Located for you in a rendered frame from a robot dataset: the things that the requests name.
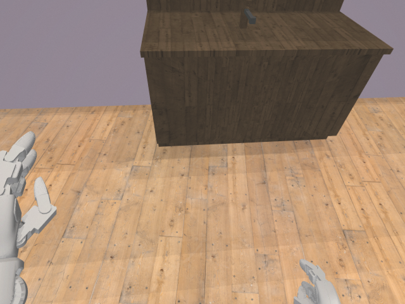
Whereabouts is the tap lever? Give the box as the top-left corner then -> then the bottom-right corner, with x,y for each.
244,9 -> 256,24

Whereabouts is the left robot hand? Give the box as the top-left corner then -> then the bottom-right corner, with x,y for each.
0,131 -> 57,259

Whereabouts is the right robot hand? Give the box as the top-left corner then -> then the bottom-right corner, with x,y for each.
294,259 -> 341,304

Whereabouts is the counter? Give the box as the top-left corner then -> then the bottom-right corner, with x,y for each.
140,0 -> 394,147

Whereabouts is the left robot forearm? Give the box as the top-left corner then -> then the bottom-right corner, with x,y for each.
0,257 -> 28,304

